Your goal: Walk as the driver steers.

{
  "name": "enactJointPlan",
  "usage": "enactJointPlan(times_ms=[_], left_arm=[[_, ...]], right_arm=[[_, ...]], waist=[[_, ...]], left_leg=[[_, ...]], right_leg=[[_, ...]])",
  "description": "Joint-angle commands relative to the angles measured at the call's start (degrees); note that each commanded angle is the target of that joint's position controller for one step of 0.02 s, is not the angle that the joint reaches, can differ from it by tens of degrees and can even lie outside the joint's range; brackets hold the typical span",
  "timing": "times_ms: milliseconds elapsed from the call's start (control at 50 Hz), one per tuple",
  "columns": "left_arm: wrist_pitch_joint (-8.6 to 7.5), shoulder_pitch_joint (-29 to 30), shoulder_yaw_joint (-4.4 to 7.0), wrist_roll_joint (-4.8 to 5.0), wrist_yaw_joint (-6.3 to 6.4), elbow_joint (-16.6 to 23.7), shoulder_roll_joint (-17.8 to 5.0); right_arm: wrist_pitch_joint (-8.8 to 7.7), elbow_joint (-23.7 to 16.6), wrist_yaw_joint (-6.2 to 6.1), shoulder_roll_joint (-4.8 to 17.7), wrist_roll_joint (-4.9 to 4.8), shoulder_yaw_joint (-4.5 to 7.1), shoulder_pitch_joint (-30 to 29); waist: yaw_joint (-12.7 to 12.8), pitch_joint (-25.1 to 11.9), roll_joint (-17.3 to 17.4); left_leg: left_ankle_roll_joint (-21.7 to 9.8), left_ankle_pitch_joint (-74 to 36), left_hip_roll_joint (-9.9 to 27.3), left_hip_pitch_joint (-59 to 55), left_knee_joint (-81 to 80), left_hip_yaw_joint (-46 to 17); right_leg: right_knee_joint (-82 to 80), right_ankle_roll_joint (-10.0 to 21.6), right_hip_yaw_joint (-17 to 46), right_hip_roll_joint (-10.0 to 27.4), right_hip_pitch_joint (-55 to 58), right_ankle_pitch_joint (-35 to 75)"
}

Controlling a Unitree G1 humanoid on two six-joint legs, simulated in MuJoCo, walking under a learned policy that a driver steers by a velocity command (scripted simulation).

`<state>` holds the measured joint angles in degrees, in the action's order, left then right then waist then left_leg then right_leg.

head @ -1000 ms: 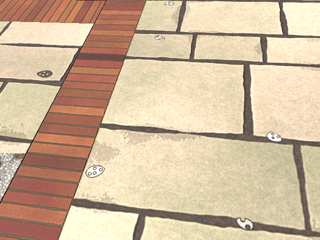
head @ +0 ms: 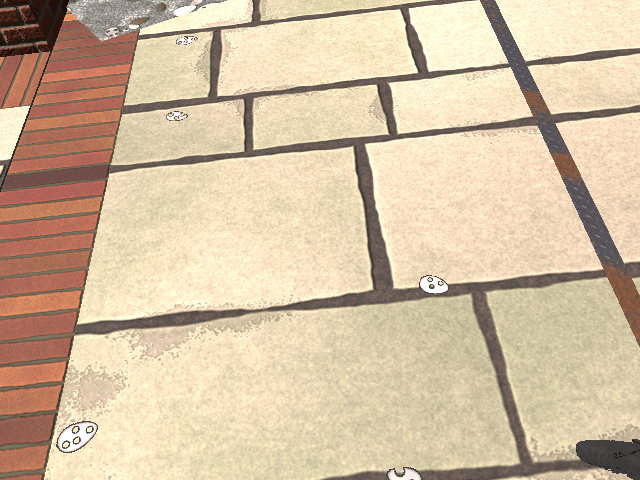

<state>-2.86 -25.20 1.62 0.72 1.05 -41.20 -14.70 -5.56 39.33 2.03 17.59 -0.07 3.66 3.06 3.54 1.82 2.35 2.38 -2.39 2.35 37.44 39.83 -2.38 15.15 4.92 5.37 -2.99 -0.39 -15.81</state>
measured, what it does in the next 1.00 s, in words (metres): walks ahead, turning left: left foot, then right foot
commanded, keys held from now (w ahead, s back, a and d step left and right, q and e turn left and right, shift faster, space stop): w+q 0.84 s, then w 0.16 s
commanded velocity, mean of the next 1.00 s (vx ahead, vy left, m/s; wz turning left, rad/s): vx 0.49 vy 0.00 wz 0.37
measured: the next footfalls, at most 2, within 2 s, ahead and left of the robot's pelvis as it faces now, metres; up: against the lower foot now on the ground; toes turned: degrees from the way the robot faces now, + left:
left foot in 0.20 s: +0.32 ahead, +0.11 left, +0.00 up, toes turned +2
right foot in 0.66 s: +0.61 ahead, -0.08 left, +0.00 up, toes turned +20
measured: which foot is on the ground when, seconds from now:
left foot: up 0.00-0.18, down 0.20-0.66, up 0.68-1.00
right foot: down 0.00-0.22, up 0.24-0.64, down 0.66-1.00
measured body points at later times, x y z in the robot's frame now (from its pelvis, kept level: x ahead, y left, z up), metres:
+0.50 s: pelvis +0.31 +0.03 +0.00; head +0.34 +0.04 +0.44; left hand +0.47 +0.30 -0.08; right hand +0.40 -0.24 -0.12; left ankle +0.28 +0.11 -0.75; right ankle +0.50 -0.13 -0.69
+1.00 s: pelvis +0.58 +0.04 +0.00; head +0.61 +0.05 +0.44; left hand +0.47 +0.30 -0.12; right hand +0.88 -0.09 -0.09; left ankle +0.65 +0.24 -0.69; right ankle +0.57 -0.09 -0.75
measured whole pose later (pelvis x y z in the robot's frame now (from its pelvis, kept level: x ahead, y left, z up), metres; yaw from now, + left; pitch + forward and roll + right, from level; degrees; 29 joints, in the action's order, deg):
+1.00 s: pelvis +0.58 +0.04 +0.00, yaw +27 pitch +1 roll -2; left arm -5.2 -21.5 3.4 0.3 -0.4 -45.9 -16.5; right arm -1.8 36.5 1.6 17.1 -0.9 2.9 6.9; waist 5.3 2.0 2.7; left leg 0.3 5.2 4.2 37.7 45.8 -3.5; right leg 14.6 0.8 -7.2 -0.6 -1.6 -14.1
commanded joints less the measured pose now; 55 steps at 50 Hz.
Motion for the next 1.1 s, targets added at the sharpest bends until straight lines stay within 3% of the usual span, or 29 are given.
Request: enactJointPlan(times_ms=[20,80,120,160,180,200,220,240,260,280,300,320,400,480,520,580,620,640,660,680,700,720,740,760,800,880,980,1060,1100], left_arm=[[-0.82,-1.54,3.05,0.17,0.58,1.27,-10.29],[-0.67,-2.53,3.09,0.19,0.23,-0.67,-10.34],[-0.37,-2.07,3.20,0.07,0.26,-1.41,-10.80],[0.18,-1.43,3.52,-0.46,0.62,-1.61,-12.16],[0.70,-0.14,3.43,-0.84,0.73,-1.45,-12.49],[0.78,1.13,3.03,-1.39,0.91,-0.55,-12.10],[0.10,-5.09,1.30,-2.59,0.45,1.12,-5.96],[-1.29,-4.89,0.73,-1.32,-0.25,0.81,-6.79],[-2.70,3.30,1.73,1.03,-0.90,3.20,-10.92],[-3.89,8.76,1.48,1.53,-1.24,4.99,-11.29],[-4.55,11.29,1.40,0.44,-1.25,5.46,-10.41],[-4.51,10.59,1.66,-0.60,-1.16,5.46,-10.19],[-2.99,9.47,0.82,-2.07,-0.77,6.04,-7.24],[-3.41,19.97,-0.38,-1.92,-0.85,8.75,-4.47],[-3.73,22.80,-0.05,-0.94,-1.17,9.40,-5.28],[-4.13,23.21,1.25,-0.20,-1.55,9.88,-8.02],[-4.49,19.05,2.33,0.04,-1.58,9.02,-9.32],[-4.71,13.98,3.23,-0.32,-1.24,8.20,-10.83],[-4.71,5.56,4.17,-1.29,-0.72,7.71,-14.15],[-3.70,1.85,5.31,-1.95,-1.08,5.67,-18.53],[-3.45,2.83,4.40,-1.28,-1.47,6.21,-13.13],[-3.23,4.99,3.53,-0.98,-1.26,6.54,-9.96],[-3.06,7.71,3.02,-1.34,-1.25,6.57,-8.80],[-2.90,9.46,2.64,-1.47,-1.21,6.05,-7.51],[-3.27,10.58,2.54,-1.64,-1.02,5.15,-6.71],[-3.97,8.89,3.43,-0.99,-1.17,2.22,-8.58],[-3.24,7.93,3.82,-0.06,-1.26,-0.72,-10.82],[-2.16,3.34,4.16,1.22,-1.38,-4.19,-12.58],[-1.32,3.04,4.25,1.58,-1.28,-5.24,-13.56]], right_arm=[[-1.10,-5.44,0.99,1.49,-0.79,-0.40,-10.28],[-1.51,-6.48,1.81,2.08,-1.28,-0.49,-12.80],[-1.74,-6.36,2.18,3.18,-1.19,-0.12,-11.36],[-1.43,-4.75,1.79,5.49,-0.97,1.01,-4.74],[-1.13,-2.81,1.31,7.25,-0.98,1.93,3.24],[-0.62,-1.03,0.68,8.75,-0.82,2.48,12.96],[-0.34,-0.59,0.47,14.44,-0.24,3.80,19.75],[-0.45,0.91,0.76,10.25,-1.45,3.06,21.55],[-0.18,0.44,0.21,8.05,-1.76,2.46,17.62],[0.20,-0.52,-0.22,7.21,-1.18,2.05,13.96],[0.32,-0.99,-0.34,6.40,-0.51,1.59,11.44],[0.15,-1.55,-0.53,5.79,0.22,1.25,9.99],[0.21,-1.55,-1.38,6.65,-0.71,1.45,9.26],[0.91,-0.31,-2.22,8.97,-1.53,2.24,13.07],[1.56,0.57,-2.47,9.44,-1.88,2.38,16.04],[2.39,0.86,-2.80,8.84,-2.08,2.28,17.30],[2.89,0.47,-2.75,8.12,-1.61,2.15,16.44],[2.84,0.21,-2.54,5.96,-1.24,1.43,16.69],[2.59,-1.01,-2.17,1.54,-0.16,-0.13,17.47],[1.91,-3.13,-2.02,-1.02,-2.02,-1.13,24.76],[2.10,-1.79,-2.38,5.13,-2.95,0.06,23.57],[2.49,-2.41,-2.44,8.01,-2.55,0.97,17.63],[2.80,-2.99,-2.54,7.62,-1.75,1.05,14.71],[2.89,-3.68,-2.37,6.97,-1.24,1.20,12.91],[3.54,-4.10,-1.74,4.95,-1.76,1.10,13.01],[4.19,-5.67,-1.46,1.77,-0.93,0.14,9.33],[2.66,-6.77,0.04,0.30,-0.78,-1.08,1.58],[1.94,-9.10,0.92,1.15,-1.04,-1.14,-4.82],[1.53,-9.31,1.00,2.89,-0.84,-0.40,-3.70]], waist=[[2.23,3.84,-8.10],[2.82,5.61,-8.09],[1.49,4.21,-8.72],[-1.90,-2.18,-10.48],[-6.25,-7.44,-9.99],[-11.02,-13.65,-8.18],[-7.80,-23.27,6.91],[-8.81,-27.63,9.83],[-9.96,-16.33,5.34],[-8.85,-9.62,0.19],[-6.59,-4.31,-4.20],[-4.25,-2.80,-3.92],[-1.63,-0.68,-0.07],[-6.02,-0.01,0.30],[-7.46,-1.06,1.17],[-6.65,-2.17,2.74],[-3.75,-3.20,3.94],[-1.06,-6.07,3.31],[2.09,-14.25,-3.80],[-1.33,-20.46,-23.27],[0.06,-16.46,-16.76],[1.43,-9.69,-11.03],[0.62,-6.18,-7.18],[-0.29,-3.26,-7.15],[-1.83,-1.55,-9.63],[-1.90,-0.02,-6.84],[-0.09,1.58,-5.59],[0.93,3.13,-6.14],[-1.30,1.87,-7.30]], left_leg=[[-0.17,-6.82,-1.48,-1.36,-7.53,3.14],[-3.00,-4.90,-1.49,0.20,-11.55,4.01],[-5.55,-1.03,-2.51,-1.41,-12.95,5.10],[-8.30,4.28,-6.12,-9.34,-11.44,7.62],[-10.20,3.54,-7.94,-18.92,-12.57,8.96],[-13.07,2.10,-3.15,-36.66,-10.52,2.73],[-23.42,6.86,12.88,-60.57,-8.64,-25.47],[-27.21,20.22,18.11,-66.66,-20.15,-46.31],[-23.37,27.18,16.07,-58.65,-23.12,-39.65],[-21.02,25.31,13.92,-48.62,-25.01,-32.67],[-20.22,19.08,11.57,-39.11,-26.81,-28.04],[-19.74,13.67,9.32,-33.29,-28.05,-24.35],[-20.32,1.91,5.41,-21.36,-30.33,-15.48],[-16.18,4.74,0.95,-16.20,-28.39,-10.49],[-15.10,7.90,1.86,-18.58,-26.57,-12.80],[-13.07,12.53,4.14,-24.85,-20.89,-18.47],[-11.37,12.29,4.12,-25.69,-15.63,-20.42],[-9.50,11.34,1.50,-23.89,-8.86,-18.65],[-7.28,19.42,-2.28,-17.78,7.79,-13.68],[-4.27,37.68,-8.42,1.11,25.82,-6.16],[-3.38,34.52,-3.95,7.80,33.86,-7.67],[-3.03,28.87,-2.17,9.30,35.82,-6.77],[-2.55,24.59,-0.36,7.42,34.72,-5.49],[-2.24,21.93,0.98,6.44,32.08,-5.45],[-1.97,19.39,2.70,2.76,29.35,-4.15],[-1.21,15.97,2.96,4.30,20.89,-3.76],[-2.28,4.04,1.85,-0.20,2.22,-0.04],[-4.42,6.04,0.81,-2.72,-5.45,2.23],[-6.10,10.07,-0.95,-7.40,-8.76,3.33]], right_leg=[[-6.52,5.61,5.35,11.86,-3.76,13.77],[-5.69,5.48,4.39,14.33,1.43,17.76],[-2.20,4.58,2.77,15.31,5.85,30.35],[7.15,3.35,0.78,14.82,10.05,55.14],[17.23,2.14,-1.51,13.23,9.45,64.26],[30.67,0.66,-1.88,12.41,-1.69,57.84],[56.07,-4.14,-3.05,3.34,-25.03,17.96],[65.79,-5.38,2.22,-2.54,-36.97,-14.61],[67.46,-4.42,4.39,1.67,-43.27,-10.96],[63.84,-3.48,3.16,4.35,-42.98,-6.41],[59.07,-3.46,2.11,5.97,-41.16,-4.19],[55.04,-3.74,2.16,7.67,-37.65,-2.15],[43.10,-7.67,-1.16,8.74,-32.95,-0.02],[23.69,-9.53,-2.91,5.33,-26.29,17.46],[18.92,-9.88,-2.08,3.75,-24.12,21.25],[14.23,-8.46,0.43,3.84,-22.67,17.31],[12.01,-6.01,-0.48,3.81,-16.79,12.34],[10.75,-3.88,-0.03,5.57,-8.69,10.86],[11.06,0.12,9.67,15.96,4.88,6.32],[4.82,9.12,36.62,27.85,19.53,-7.42],[2.09,8.60,40.66,27.58,16.94,-18.20],[1.80,6.29,30.73,24.94,11.15,-15.08],[1.46,5.12,22.70,22.24,5.09,-5.83],[0.33,4.81,17.11,19.78,0.80,0.73],[-2.53,4.41,9.69,17.41,-4.03,6.85],[-5.53,6.70,3.06,18.20,-4.59,16.02],[-6.89,5.85,-4.76,16.39,-3.88,19.28],[-5.66,5.16,-4.48,18.65,0.69,22.44],[-1.53,4.31,-3.82,19.18,3.08,32.29]])
Keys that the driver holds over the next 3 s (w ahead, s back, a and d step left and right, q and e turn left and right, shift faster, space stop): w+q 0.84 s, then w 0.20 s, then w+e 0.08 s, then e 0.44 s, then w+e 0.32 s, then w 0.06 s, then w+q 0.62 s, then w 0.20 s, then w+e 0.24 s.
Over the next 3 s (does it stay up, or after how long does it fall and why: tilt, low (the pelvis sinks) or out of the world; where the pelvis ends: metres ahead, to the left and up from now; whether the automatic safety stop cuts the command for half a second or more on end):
stays up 1.41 0.31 -0.01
